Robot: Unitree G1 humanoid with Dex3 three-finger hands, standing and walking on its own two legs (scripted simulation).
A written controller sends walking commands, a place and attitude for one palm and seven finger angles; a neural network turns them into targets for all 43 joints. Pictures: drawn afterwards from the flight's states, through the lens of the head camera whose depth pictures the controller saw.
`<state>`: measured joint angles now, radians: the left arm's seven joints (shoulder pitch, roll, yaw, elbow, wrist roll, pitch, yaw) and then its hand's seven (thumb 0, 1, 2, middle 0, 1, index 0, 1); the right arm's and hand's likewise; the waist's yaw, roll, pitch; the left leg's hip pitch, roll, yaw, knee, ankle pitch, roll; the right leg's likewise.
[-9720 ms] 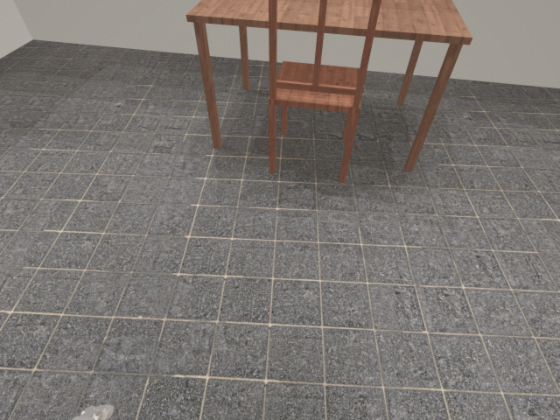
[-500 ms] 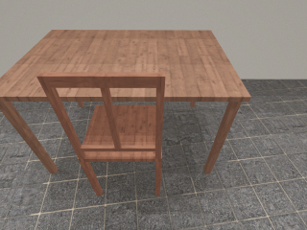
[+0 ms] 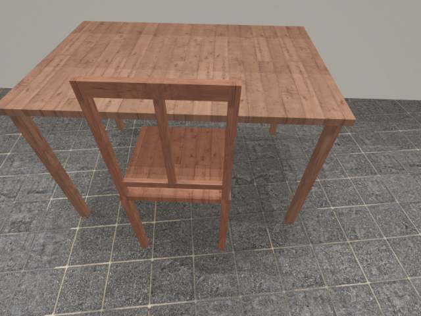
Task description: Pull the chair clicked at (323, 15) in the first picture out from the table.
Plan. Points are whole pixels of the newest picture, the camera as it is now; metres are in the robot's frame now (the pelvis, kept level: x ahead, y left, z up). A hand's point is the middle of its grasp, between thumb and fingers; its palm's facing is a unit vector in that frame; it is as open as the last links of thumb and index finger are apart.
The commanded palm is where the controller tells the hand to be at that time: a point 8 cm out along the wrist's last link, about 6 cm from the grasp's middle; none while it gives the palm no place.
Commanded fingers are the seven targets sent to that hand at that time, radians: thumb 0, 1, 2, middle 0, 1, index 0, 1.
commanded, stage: come to a stop and stand still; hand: left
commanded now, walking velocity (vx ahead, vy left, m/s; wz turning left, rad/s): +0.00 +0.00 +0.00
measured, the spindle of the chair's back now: (166, 146) +0.58 +0.16 -0.06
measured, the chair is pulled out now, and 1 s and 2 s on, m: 0.00 0.00 0.00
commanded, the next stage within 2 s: look again from close up in 0.36 s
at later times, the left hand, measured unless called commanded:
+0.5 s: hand out of the picture -0.03 +0.16 -0.18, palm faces +0.05 -0.99 -0.16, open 7.4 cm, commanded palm none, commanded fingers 0.00 0.90 0.90 -0.20 -0.30 -0.20 -0.30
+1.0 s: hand out of the picture +0.00 +0.14 -0.17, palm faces +0.03 -0.99 -0.14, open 7.4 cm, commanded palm none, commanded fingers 0.00 0.90 0.90 -0.20 -0.30 -0.20 -0.30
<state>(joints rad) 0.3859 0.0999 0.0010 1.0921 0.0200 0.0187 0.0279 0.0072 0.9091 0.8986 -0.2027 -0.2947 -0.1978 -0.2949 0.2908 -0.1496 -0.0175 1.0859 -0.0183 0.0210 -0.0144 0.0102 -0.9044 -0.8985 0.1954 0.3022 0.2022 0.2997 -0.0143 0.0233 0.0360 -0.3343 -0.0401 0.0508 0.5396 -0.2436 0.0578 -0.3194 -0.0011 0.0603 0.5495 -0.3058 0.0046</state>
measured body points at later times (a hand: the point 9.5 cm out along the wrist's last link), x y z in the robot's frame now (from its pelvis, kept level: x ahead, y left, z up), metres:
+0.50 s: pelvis -0.02 +0.00 +0.00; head -0.02 +0.01 +0.45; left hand -0.03 +0.21 -0.16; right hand -0.03 -0.22 -0.16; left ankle +0.04 +0.08 -0.73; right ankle +0.03 -0.13 -0.73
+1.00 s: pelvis +0.01 -0.01 +0.01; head +0.03 -0.01 +0.46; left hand +0.00 +0.19 -0.16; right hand +0.00 -0.23 -0.15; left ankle +0.04 +0.08 -0.73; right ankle +0.03 -0.13 -0.73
